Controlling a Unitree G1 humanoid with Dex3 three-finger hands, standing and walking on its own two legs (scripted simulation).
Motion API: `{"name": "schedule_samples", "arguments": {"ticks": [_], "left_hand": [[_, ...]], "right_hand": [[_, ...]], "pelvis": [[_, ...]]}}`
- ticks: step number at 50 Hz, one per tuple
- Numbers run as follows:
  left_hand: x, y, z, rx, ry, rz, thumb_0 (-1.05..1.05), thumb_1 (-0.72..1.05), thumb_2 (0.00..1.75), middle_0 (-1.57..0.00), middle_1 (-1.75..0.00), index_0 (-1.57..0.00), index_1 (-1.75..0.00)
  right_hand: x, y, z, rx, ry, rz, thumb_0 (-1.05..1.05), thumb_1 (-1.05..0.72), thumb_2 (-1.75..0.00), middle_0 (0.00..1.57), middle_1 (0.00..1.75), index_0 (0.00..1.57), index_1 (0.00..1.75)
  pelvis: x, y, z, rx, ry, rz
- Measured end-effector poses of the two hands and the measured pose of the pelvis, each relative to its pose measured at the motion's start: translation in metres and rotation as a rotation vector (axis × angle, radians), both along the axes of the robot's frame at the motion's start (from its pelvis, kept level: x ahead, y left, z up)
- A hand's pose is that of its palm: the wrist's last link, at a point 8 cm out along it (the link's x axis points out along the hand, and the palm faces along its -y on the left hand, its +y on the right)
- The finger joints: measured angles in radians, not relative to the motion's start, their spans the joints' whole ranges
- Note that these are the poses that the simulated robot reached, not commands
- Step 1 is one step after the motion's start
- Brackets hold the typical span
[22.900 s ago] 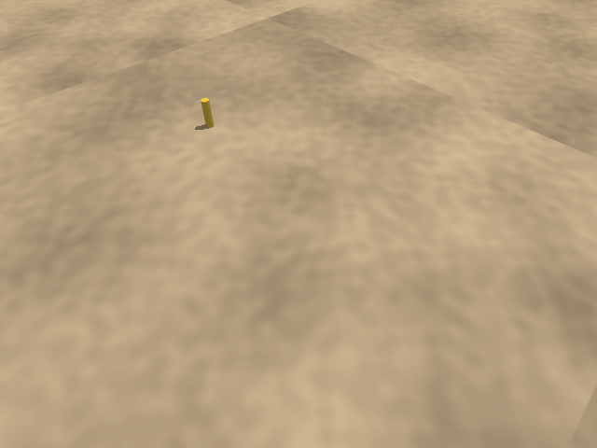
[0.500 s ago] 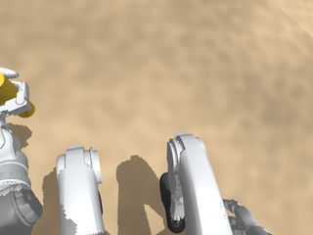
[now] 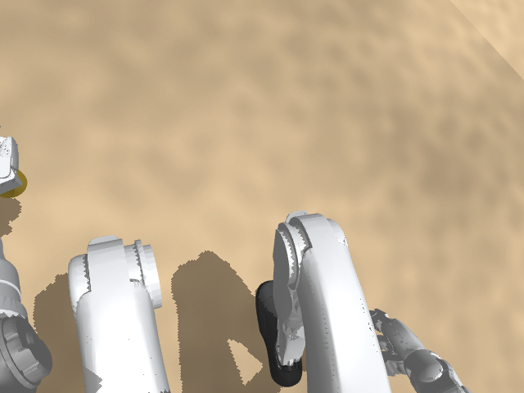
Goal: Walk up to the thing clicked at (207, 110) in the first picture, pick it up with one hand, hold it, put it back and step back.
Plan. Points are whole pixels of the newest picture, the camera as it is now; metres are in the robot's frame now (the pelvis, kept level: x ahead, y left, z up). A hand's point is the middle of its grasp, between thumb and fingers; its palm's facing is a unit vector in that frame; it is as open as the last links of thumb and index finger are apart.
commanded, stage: crouch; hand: left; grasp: from the side
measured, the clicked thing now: out of the picture +0.43 +0.32 -0.10
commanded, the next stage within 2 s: lower in 0.06 s
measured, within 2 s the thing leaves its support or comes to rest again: rests again in 1.22 s
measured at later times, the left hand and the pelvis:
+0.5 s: hand (11, 166) +0.44 +0.30 -0.14, palm faces +0.41 -0.91 -0.03, open 5.9 cm; pelvis -0.01 +0.01 -0.02, yaw -3 degrees
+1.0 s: hand (21, 170) +0.45 +0.30 -0.18, palm faces +0.42 -0.91 -0.02, open 5.9 cm; pelvis -0.01 +0.02 -0.02, yaw -6 degrees
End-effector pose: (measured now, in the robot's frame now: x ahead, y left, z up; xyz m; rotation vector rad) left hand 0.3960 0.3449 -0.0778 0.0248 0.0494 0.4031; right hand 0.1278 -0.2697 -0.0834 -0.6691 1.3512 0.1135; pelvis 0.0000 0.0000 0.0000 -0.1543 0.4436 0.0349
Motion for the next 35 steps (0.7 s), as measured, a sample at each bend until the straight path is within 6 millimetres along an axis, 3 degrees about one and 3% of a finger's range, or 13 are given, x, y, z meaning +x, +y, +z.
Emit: {"name": "schedule_samples", "arguments": {"ticks": [13,35], "left_hand": [[0.003,-0.001,-0.022,-0.004,0.004,-0.003,0.03,0.09,1.14,-0.96,-1.13,-0.99,-1.13],[0.01,0.0,-0.081,-0.019,0.03,0.026,0.03,0.08,1.15,-0.97,-1.13,-0.99,-1.13]], "right_hand": [[-0.006,0.007,0.0,-0.013,0.025,0.04,0.0,-0.91,-0.91,0.2,0.3,0.2,0.3],[-0.013,0.008,0.018,-0.13,0.087,0.186,0.0,-0.92,-0.91,0.2,0.3,0.21,0.3]], "pelvis": [[-0.002,0.004,-0.008,-0.024,-0.037,-0.01],[-0.007,0.012,-0.021,-0.079,-0.13,-0.042]]}}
